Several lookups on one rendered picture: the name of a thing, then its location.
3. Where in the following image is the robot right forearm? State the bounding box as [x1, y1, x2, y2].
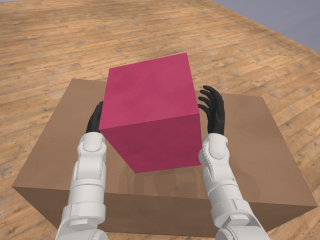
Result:
[198, 133, 271, 240]

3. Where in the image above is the pedestal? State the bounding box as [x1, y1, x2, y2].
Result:
[12, 78, 318, 238]

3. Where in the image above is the carton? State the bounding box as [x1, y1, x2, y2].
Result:
[98, 52, 202, 174]

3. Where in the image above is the right robot hand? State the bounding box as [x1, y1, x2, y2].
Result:
[198, 85, 225, 135]

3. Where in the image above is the left robot hand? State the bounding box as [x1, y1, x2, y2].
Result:
[86, 101, 104, 133]

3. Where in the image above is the robot right upper arm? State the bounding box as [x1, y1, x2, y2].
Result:
[215, 226, 270, 240]

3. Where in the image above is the robot left upper arm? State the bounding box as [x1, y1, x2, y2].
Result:
[57, 228, 109, 240]

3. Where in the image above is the robot left forearm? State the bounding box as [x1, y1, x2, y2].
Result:
[55, 132, 107, 240]

